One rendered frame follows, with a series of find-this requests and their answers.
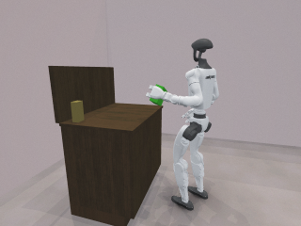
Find right robot hand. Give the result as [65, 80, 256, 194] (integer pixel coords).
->
[182, 108, 195, 123]

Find left robot upper arm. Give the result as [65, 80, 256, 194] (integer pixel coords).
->
[185, 68, 203, 108]

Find right robot upper arm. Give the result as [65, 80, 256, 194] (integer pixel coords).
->
[212, 68, 219, 101]

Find robot torso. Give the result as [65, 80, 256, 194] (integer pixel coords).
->
[187, 65, 214, 133]

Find left robot hand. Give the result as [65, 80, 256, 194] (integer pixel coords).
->
[146, 85, 164, 100]

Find robot left shin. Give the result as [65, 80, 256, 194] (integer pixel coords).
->
[173, 162, 189, 203]

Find table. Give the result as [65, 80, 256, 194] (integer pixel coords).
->
[48, 66, 164, 226]

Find robot left forearm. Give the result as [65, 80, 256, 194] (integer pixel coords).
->
[162, 91, 200, 107]

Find sponge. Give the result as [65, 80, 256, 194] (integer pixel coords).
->
[150, 84, 167, 106]

